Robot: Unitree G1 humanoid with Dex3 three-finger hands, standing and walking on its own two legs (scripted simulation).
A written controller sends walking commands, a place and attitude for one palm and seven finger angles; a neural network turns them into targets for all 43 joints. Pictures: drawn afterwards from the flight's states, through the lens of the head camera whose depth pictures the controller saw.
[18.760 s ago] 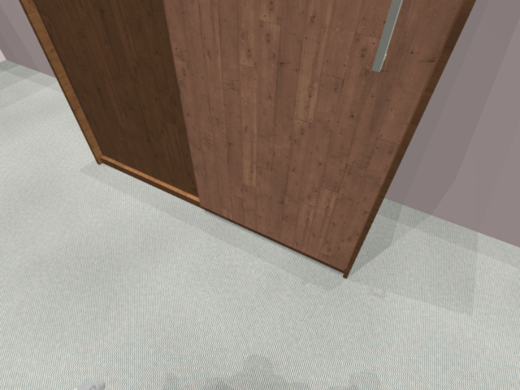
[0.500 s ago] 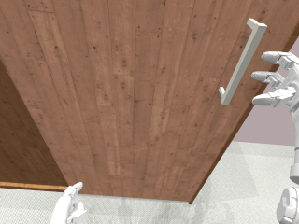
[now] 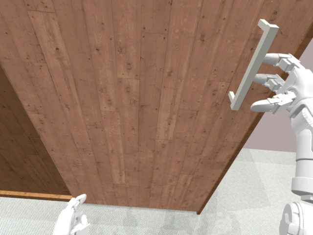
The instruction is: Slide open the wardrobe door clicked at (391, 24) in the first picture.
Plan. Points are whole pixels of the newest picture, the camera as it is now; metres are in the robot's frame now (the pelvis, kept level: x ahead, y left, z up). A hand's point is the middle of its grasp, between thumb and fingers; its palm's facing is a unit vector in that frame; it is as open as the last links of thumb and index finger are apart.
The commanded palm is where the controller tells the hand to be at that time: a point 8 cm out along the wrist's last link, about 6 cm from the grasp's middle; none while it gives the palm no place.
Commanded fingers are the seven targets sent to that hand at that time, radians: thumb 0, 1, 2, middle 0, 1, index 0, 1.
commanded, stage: feel for the door with the fingertips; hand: right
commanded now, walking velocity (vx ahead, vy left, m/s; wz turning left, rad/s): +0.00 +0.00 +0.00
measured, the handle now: (247, 69) +0.44 -0.18 +0.26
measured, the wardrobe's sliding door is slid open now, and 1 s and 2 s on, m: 0.00 0.00 0.00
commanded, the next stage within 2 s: slide the fingers in behind the handle in 0.30 s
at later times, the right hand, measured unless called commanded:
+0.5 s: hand (259, 81) +0.39 -0.19 +0.26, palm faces +0.06 +1.00 -0.04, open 13.9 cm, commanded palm +0.36 -0.23 +0.27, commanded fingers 0.00 0.50 -0.30 0.30 1.20 0.30 1.20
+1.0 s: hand (252, 83) +0.38 -0.17 +0.26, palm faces +0.04 +1.00 -0.03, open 14.0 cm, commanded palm +0.35 -0.22 +0.27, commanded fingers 0.00 0.50 -0.30 0.30 1.20 0.30 1.20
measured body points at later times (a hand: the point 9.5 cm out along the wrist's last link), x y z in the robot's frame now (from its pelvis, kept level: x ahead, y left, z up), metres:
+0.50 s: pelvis +0.00 +0.01 +0.00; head -0.03 +0.03 +0.45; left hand +0.15 +0.25 -0.09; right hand +0.39 -0.25 +0.26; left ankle -0.02 +0.12 -0.74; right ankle -0.02 -0.11 -0.74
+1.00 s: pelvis -0.01 +0.01 +0.00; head -0.04 +0.04 +0.45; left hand +0.18 +0.25 -0.08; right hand +0.37 -0.22 +0.26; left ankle -0.02 +0.12 -0.74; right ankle -0.02 -0.11 -0.74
